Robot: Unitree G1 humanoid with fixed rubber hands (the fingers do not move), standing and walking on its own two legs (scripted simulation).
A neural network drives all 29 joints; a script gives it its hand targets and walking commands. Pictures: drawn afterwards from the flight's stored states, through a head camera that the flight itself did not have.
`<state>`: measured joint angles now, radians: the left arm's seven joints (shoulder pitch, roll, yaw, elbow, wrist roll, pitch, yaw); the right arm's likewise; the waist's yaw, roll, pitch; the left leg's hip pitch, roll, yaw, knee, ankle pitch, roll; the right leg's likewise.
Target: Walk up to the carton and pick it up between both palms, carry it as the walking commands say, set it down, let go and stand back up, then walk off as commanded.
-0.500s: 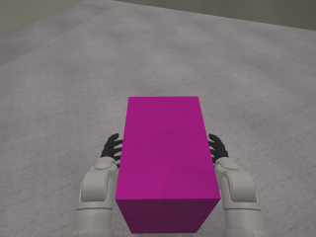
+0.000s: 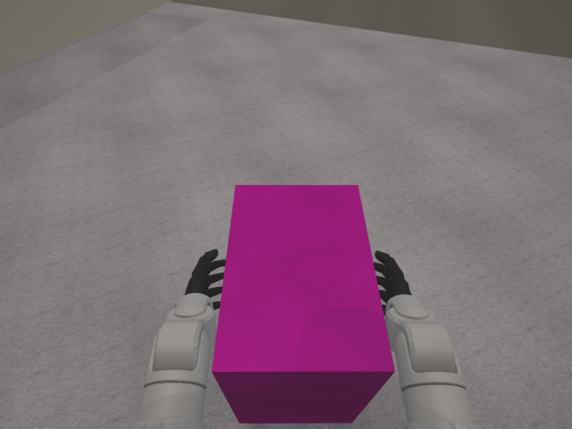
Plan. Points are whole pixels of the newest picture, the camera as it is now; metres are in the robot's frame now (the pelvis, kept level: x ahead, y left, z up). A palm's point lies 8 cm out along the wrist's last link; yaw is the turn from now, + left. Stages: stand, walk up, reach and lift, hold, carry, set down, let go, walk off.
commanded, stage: carry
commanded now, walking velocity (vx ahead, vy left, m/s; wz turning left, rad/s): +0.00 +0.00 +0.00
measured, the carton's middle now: (296, 309) +0.30 +0.00 -0.02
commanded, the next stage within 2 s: hold in 0.42 s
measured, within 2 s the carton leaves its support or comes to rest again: neither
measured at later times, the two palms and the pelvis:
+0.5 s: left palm (198, 306) +0.28 +0.14 +0.03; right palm (394, 307) +0.27 -0.14 +0.03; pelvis +0.01 +0.00 +0.01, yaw -2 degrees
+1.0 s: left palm (184, 285) +0.29 +0.16 +0.06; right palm (385, 286) +0.29 -0.13 +0.06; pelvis +0.00 +0.01 +0.01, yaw -3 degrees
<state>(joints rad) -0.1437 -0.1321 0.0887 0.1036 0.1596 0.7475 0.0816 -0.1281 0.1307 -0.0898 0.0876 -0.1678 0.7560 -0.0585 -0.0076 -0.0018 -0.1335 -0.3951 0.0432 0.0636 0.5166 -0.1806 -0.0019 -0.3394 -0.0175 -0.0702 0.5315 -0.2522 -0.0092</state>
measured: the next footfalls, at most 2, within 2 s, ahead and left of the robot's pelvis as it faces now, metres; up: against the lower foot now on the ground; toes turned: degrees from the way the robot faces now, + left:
none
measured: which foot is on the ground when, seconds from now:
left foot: down 0.00-1.00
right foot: down 0.00-1.00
